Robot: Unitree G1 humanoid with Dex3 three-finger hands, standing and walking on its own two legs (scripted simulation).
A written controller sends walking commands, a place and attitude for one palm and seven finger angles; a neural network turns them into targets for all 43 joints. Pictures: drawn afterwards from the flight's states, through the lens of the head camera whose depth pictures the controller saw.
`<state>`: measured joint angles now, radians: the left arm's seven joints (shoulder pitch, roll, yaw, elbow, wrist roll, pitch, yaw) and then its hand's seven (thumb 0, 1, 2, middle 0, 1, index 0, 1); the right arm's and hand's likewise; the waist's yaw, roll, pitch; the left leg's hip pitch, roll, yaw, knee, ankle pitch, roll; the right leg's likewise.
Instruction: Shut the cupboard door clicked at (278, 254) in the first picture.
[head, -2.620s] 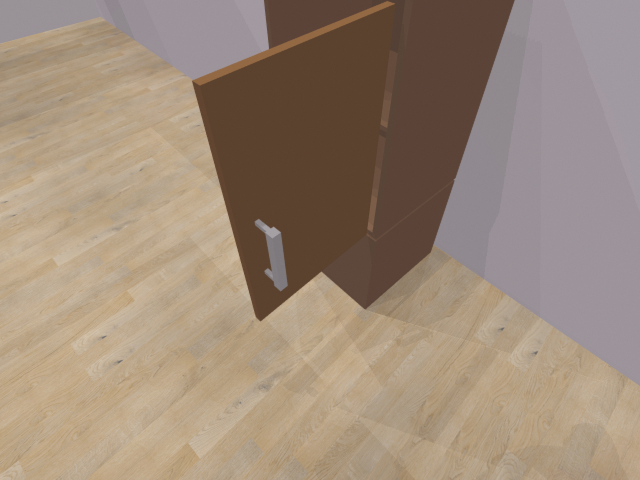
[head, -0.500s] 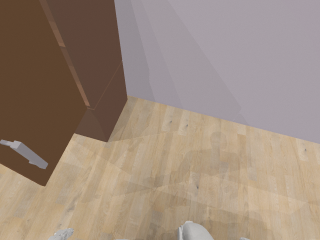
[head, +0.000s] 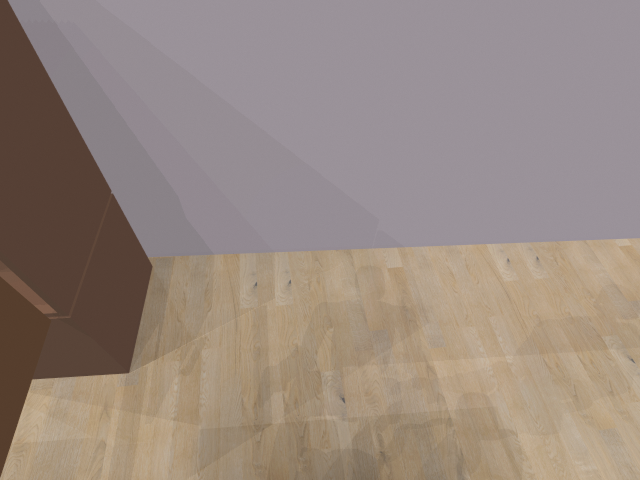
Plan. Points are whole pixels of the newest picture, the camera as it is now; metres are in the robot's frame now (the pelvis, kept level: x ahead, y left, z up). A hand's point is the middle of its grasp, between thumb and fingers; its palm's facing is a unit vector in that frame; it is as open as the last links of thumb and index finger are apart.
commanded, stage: walk to a spot facing it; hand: left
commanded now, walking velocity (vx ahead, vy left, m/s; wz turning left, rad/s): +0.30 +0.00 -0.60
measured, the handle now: out of the picture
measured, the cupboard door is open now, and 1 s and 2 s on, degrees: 92 92 92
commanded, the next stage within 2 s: turn to face it in 0.86 s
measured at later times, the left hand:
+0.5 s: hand (304, 327) +0.38 +0.05 -0.17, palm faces -0.35 -0.91 -0.21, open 7.4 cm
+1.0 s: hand (344, 334) +0.37 -0.02 -0.17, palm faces -0.30 -0.93 -0.20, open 7.4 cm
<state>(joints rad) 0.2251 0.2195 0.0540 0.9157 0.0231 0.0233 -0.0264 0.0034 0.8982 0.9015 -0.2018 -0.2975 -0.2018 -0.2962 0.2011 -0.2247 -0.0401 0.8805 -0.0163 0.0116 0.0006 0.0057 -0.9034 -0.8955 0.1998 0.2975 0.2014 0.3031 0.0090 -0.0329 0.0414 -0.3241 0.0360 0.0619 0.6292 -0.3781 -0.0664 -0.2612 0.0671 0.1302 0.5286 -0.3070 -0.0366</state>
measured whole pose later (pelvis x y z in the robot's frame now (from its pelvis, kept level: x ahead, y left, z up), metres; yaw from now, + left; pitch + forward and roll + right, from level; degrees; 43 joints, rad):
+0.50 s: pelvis +0.18 -0.08 -0.03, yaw -18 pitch +0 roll +1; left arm 0.06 0.22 0.05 0.89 0.01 -0.03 -0.04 0.00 0.91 0.90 -0.20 -0.30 -0.20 -0.30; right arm 0.44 -0.18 -0.01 1.06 0.00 0.01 -0.01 0.01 -0.90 -0.89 0.20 0.30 0.20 0.30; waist -0.05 0.00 0.15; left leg -0.22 0.16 0.11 1.18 -0.47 -0.06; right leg -0.43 0.05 -0.15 0.72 -0.29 -0.16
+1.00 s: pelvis +0.41 -0.21 -0.01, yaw -24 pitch +2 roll +2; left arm 0.50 0.12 0.02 1.14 0.01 -0.07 0.03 0.00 0.91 0.90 -0.20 -0.30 -0.20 -0.30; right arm 0.10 -0.16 -0.02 0.99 0.00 -0.01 -0.01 0.00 -0.90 -0.90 0.20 0.30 0.20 0.30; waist 0.04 -0.02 0.03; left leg -0.49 -0.02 0.15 0.69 -0.20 0.03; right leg 0.12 0.14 0.00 0.32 -0.38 -0.11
